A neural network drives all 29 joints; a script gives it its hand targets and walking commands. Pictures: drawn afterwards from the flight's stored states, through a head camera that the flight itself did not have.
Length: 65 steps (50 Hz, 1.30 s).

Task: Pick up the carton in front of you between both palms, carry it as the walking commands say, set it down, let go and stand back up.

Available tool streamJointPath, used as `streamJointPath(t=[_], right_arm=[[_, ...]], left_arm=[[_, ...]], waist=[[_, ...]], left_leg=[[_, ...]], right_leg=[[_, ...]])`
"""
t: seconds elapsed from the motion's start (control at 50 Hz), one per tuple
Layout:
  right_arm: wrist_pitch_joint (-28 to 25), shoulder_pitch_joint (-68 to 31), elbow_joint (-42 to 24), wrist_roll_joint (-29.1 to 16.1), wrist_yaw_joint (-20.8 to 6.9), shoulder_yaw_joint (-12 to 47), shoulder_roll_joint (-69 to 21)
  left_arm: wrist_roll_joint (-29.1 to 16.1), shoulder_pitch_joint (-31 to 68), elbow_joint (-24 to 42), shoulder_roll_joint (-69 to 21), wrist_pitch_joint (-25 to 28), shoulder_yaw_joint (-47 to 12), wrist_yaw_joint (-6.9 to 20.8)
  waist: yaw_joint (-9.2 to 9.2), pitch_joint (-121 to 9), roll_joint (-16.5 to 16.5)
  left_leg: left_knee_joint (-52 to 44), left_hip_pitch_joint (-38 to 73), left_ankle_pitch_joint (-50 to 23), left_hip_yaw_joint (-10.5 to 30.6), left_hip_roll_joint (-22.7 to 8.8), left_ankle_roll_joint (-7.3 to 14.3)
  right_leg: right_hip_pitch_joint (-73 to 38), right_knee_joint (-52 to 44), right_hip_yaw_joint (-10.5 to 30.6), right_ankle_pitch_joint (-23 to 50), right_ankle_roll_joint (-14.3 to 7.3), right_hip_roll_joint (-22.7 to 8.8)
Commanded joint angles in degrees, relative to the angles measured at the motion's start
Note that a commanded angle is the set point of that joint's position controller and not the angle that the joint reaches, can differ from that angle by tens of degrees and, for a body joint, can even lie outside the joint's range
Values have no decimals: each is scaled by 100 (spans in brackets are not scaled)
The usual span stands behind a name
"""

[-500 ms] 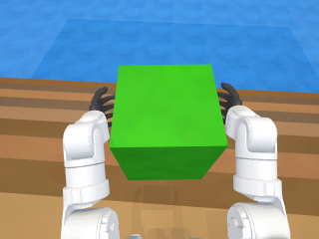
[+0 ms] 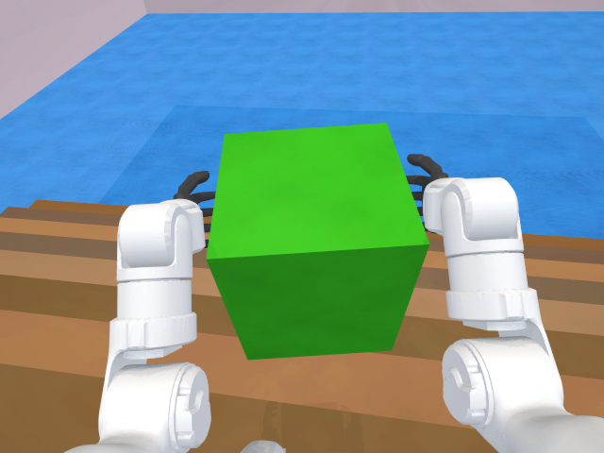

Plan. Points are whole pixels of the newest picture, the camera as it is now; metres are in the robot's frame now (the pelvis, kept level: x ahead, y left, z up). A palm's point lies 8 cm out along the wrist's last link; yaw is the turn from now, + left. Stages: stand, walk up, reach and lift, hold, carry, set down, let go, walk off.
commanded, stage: carry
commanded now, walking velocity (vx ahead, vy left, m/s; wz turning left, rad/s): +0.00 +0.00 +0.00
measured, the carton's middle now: (313, 248) +0.37 +0.01 +0.10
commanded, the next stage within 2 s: none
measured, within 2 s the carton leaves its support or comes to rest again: neither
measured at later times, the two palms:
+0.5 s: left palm (233, 184) +0.66 +0.19 -0.02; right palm (371, 182) +0.65 -0.11 -0.02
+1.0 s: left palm (230, 177) +0.95 +0.27 -0.22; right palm (324, 164) +1.00 -0.02 -0.22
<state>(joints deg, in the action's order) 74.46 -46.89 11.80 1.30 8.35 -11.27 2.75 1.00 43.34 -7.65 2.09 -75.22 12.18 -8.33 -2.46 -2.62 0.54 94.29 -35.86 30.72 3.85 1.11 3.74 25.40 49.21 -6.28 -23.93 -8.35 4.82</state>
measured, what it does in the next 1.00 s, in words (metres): goes down: left foot 0.18 m lower, then right foot 0.18 m lower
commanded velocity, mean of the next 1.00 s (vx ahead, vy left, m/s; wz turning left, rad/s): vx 0.00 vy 0.00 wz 0.00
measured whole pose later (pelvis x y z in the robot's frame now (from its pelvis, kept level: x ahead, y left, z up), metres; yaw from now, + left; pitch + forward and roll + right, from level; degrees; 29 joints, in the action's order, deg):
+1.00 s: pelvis +0.64 +0.08 -0.34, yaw +3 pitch +1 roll -1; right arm 59.3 -31.1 7.6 0.1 6.2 -11.0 0.3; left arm 2.8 31.2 -5.1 -1.3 -61.9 7.2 -8.4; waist -4.9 -2.2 -2.4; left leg 108.1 -30.6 38.3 -4.1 8.4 3.4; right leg 21.4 35.7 -6.9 -18.7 -11.3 8.8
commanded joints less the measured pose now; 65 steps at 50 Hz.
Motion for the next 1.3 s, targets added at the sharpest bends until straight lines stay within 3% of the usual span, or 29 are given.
streamJointPath(t=[0.0, 0.04, 0.14, 0.24, 0.3, 0.32, 0.36, 0.38, 0.4, 0.42, 0.44, 0.48, 0.52, 0.62, 0.68, 0.72, 0.82, 0.84, 0.88, 0.9, 0.92, 0.94, 0.96, 1.0, 1.04, 1.12, 1.22, 1.24, 1.28], right_arm=[[-106, -4381, -1087, -2122, -1153, 2714, -6014], [-201, -4273, -1114, -2103, -1149, 2800, -6355], [-658, -3320, -799, -1951, -1256, 3249, -7058], [-1090, -2989, -1286, -2038, -1244, 3713, -6963], [-1224, -2241, -1229, -1787, -1243, 3759, -6658], [-1244, -2133, -1285, -1730, -1232, 3785, -6511], [-1225, -1929, -1376, -1617, -1260, 3646, -5981], [-1211, -1736, -1237, -1520, -1278, 3585, -5790], [-1197, -1638, -1243, -1538, -1325, 3549, -5665], [-1132, -1676, -1045, -1631, -1386, 3463, -5605], [-1044, -1650, -624, -1768, -1419, 3476, -5365], [-1012, -2158, -689, -2322, -1544, 3628, -5675], [-1072, -2872, -664, -2718, -1629, 3787, -6116], [-1335, -3093, -820, -3033, -1699, 3883, -7037], [-1511, -2643, -880, -2827, -1663, 3868, -7120], [-1580, -2381, -960, -2686, -1653, 3864, -6992], [-1682, -1950, -1256, -2588, -1644, 4014, -6663], [-1681, -1937, -1264, -2630, -1651, 4040, -6594], [-1693, -2011, -1299, -2584, -1633, 4168, -6447], [-1620, -2154, -1255, -2467, -1610, 4143, -6306], [-1488, -1938, -1014, -2350, -1577, 3948, -6154], [-1387, -1503, -940, -2036, -1489, 3644, -5741], [-1321, -1183, -807, -1750, -1399, 3331, -5411], [-1277, -1412, -979, -1499, -1282, 3010, -5172], [-1352, -1587, -949, -1301, -1243, 2936, -5278], [-1518, -2028, -1232, -1584, -1310, 3335, -5974], [-1661, -2152, -1280, -1938, -1326, 3865, -6252], [-1647, -2108, -1335, -1966, -1327, 3955, -6271], [-1574, -1999, -1462, -1991, -1269, 3990, -6152]], left_arm=[[-3028, 5588, 1113, -6341, 201, -3314, 1387], [-2946, 5370, 1031, -6641, 263, -3386, 1401], [-2540, 3909, 483, -7233, 745, -3483, 1560], [-2544, 3469, 1252, -6983, 1202, -3961, 1512], [-2594, 3138, 1353, -6762, 1374, -4263, 1476], [-2603, 3107, 1384, -6709, 1424, -4343, 1488], [-2591, 2787, 1082, -6565, 1486, -4483, 1540], [-2594, 2795, 954, -6522, 1483, -4568, 1564], [-2421, 2980, 1114, -6383, 1474, -4492, 1542], [-2293, 2933, 882, -6111, 1394, -4225, 1491], [-2123, 2647, 435, -5854, 1243, -3881, 1392], [-1495, 2132, 288, -5228, 1148, -3374, 1146], [-1473, 2278, 280, -5434, 1105, -3185, 1066], [-1820, 2886, 530, -6486, 1416, -3615, 1189], [-1965, 2763, 721, -6780, 1587, -3917, 1194], [-1978, 2625, 727, -6800, 1658, -4062, 1177], [-1834, 2283, 1068, -6405, 1744, -4207, 1128], [-1811, 2313, 1198, -6295, 1722, -4231, 1116], [-1707, 2134, 1249, -5936, 1617, -4120, 1139], [-1716, 1890, 1167, -5717, 1553, -4092, 1173], [-1772, 1760, 905, -5565, 1454, -4035, 1202], [-1870, 1927, 789, -5587, 1384, -4048, 1223], [-2105, 2111, 652, -5732, 1330, -4166, 1276], [-2629, 2861, 870, -6094, 1376, -4440, 1360], [-2891, 3279, 714, -6609, 1426, -4522, 1442], [-2887, 3153, 655, -6934, 1606, -4419, 1464], [-2568, 2375, 524, -6720, 1728, -4154, 1474], [-2569, 2383, 646, -6659, 1738, -4147, 1459], [-2507, 2246, 734, -6460, 1723, -4099, 1408]], waist=[[231, -1937, -127], [-35, -1885, -365], [-123, -2645, -674], [-595, -2295, -619], [-656, -1974, -384], [-569, -1934, -549], [382, -2145, -1059], [1410, -2854, -308], [1895, -2501, 684], [1847, -1737, 1100], [650, -1875, 1165], [431, -1802, 407], [149, -1822, 421], [453, -2047, 332], [631, -2176, 373], [794, -1951, -12], [999, -1854, 412], [693, -1858, 598], [-891, -2438, 156], [-1400, -1952, -1229], [-829, -1678, -1125], [-234, -2279, -850], [-156, -2532, 9], [-149, -2704, 174], [107, -2128, 552], [74, -2111, -579], [-617, -1942, -513], [-574, -1704, 56], [-577, -1500, -414]], left_leg=[[-1358, -1194, -1035, 216, -390, -161], [-2208, -1205, -846, 32, -355, -230], [-1675, -2269, -1510, -221, -337, -68], [-3624, -3017, -3129, -608, -98, -162], [-6283, -278, -5281, -1118, 179, -197], [-6642, 808, -5817, -1188, 160, -106], [-6501, 2680, -5740, -1005, -104, 62], [-5590, 4590, -5763, -1622, 294, 64], [-6286, 5011, -5618, -952, -185, 465], [-5925, 5076, -6336, -437, -550, 565], [-5113, 5678, -7745, 1148, -1425, 636], [-5838, 4029, -4630, 1816, -1566, 698], [-5706, 2930, -4746, 2735, -1830, 1138], [-5388, 2849, -5741, 1848, -1352, 651], [-4607, 3537, -4656, 902, -359, 235], [-4106, 3520, -4447, 781, -284, 176], [-3184, 3060, -4047, 140, 262, 167], [-3017, 2572, -4600, -90, 177, 112], [-510, 1093, -6537, -610, -86, -179], [1770, -55, -2008, -1221, 735, -503], [2334, -1026, 1230, -821, 1101, -346], [2135, -1842, 1275, -32, 691, -236], [1623, -2063, 797, 150, 357, -65], [281, -2284, -59, 696, -20, -74], [-1584, -1305, -973, 333, -118, -243], [-1901, -692, -2111, -215, -231, -109], [-3772, -2655, -3610, -360, -179, -168], [-4890, -1987, -4595, -545, -116, -244], [-6185, -164, -5400, -994, 107, -236]], right_leg=[[-1433, -1416, 3596, 1460, -626, -2316], [-1620, -1512, 3446, 1601, -545, -2042], [-3651, -67, 2712, 5166, -361, -1644], [-4503, 695, 2106, 4308, -93, -924], [-2693, 827, 1245, 2981, -71, -414], [-2061, 920, 976, 2584, -43, -366], [-1314, 1992, 873, 3141, 19, -733], [-480, 3383, 534, 4888, 353, -980], [372, 5751, 168, 2102, 773, -236], [1487, 6708, 132, -1879, 763, 533], [2459, 6072, 1175, -1670, 681, 194], [2026, 4840, 1291, -749, 748, -307], [2085, 3876, 1467, 123, 745, -568], [2055, 3017, 1067, 1310, 644, -623], [2532, 1634, 698, 2646, 499, -306], [2517, 729, 379, 3620, 574, -233], [617, -1726, -383, 4662, 739, 243], [-381, -2023, -475, 4761, 675, 291], [-3164, -1978, -454, 4675, 196, 17], [-3804, -2679, 183, 4670, -296, -657], [-4327, -1956, 1186, 6736, -527, -1221], [-5298, -892, 2604, 8141, -846, -2088], [-4977, -965, 3027, 6445, -1167, -2266], [-4044, -1049, 3803, 3911, -1348, -2247], [-2353, -1322, 3492, 3911, -898, -2032], [-1907, -981, 3041, 5384, -498, -1636], [-3827, 317, 2321, 3978, -142, -643], [-3173, 530, 2056, 3286, -153, -572], [-1979, 582, 1405, 2481, -102, -192]])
